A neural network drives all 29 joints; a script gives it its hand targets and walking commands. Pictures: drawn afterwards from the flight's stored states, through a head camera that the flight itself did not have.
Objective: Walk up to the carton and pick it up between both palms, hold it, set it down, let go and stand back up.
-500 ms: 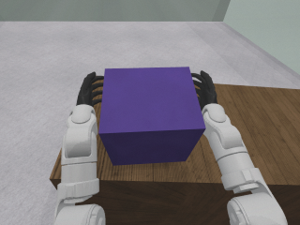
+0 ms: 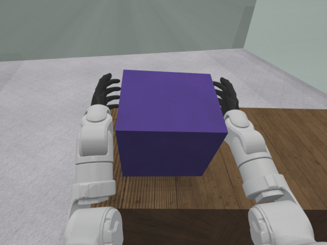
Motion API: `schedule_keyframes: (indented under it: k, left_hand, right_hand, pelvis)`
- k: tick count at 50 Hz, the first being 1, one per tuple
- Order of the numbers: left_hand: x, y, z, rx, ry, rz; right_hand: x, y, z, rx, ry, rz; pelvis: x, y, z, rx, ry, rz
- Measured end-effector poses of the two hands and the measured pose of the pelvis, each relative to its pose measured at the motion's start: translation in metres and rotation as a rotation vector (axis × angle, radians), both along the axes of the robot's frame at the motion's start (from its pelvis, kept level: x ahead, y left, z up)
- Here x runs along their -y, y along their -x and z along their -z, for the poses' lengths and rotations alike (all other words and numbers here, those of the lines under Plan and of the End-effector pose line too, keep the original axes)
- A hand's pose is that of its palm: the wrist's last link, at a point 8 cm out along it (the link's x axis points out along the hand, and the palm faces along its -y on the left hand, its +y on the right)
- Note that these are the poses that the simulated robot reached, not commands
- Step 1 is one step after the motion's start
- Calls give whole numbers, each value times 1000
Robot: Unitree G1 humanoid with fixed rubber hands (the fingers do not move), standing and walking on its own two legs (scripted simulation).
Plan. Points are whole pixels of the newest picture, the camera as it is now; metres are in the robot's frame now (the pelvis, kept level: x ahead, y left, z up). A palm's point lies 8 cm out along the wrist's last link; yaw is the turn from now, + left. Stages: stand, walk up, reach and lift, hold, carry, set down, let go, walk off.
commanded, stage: reach and lift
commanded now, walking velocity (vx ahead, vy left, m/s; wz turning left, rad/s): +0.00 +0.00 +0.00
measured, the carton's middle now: (165, 126) +0.35 +0.00 +0.16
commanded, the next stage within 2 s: hold in 0.48 s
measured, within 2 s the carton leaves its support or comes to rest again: neither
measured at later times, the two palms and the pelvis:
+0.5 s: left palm (107, 96) +0.36 +0.13 +0.24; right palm (233, 110) +0.35 -0.17 +0.20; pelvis +0.00 -0.01 +0.00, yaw +0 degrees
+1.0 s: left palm (104, 95) +0.35 +0.14 +0.25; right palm (234, 104) +0.35 -0.16 +0.22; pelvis -0.02 -0.01 +0.00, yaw +1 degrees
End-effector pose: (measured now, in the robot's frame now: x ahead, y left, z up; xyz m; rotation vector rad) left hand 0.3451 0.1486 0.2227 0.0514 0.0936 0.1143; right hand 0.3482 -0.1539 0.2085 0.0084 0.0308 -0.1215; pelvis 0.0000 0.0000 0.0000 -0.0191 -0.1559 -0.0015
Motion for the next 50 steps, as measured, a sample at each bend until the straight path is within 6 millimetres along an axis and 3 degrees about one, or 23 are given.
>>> schedule_keyframes:
  k: [4,10,17,21,28,37,41,50]
  left_hand:
    - [-4,-5,13,-83,33,5]
    - [-4,-16,27,-116,28,9]
    - [11,-11,-6,-3,-35,12]
    - [17,-12,-18,-31,-40,40]
    - [6,-15,-13,-73,21,37]
    - [-21,8,0,-11,64,-31]
    - [-17,10,-1,-41,54,-33]
    - [11,-7,-25,-59,-31,15]
  right_hand:
    - [-3,-6,-6,-71,33,-2]
    - [-3,-18,5,-104,9,2]
    - [11,-8,-3,9,-65,15]
    - [17,-3,-1,-28,-60,33]
    - [6,-5,3,-83,-3,26]
    - [-20,-6,-32,-14,19,-40]
    - [-17,-4,-34,-36,-14,-38]
    - [11,-3,-16,-55,-65,13]
  pelvis:
    - [9,8,0,31,-9,-6]
    - [16,18,-1,-30,-8,-13]
    - [9,5,-1,-61,3,-25]
    - [5,1,0,-2,-5,-16]
    - [8,6,-1,12,-13,11]
    - [17,11,0,-14,2,-19]
    - [16,13,0,-4,0,-30]
    - [6,17,-1,-25,-8,-11]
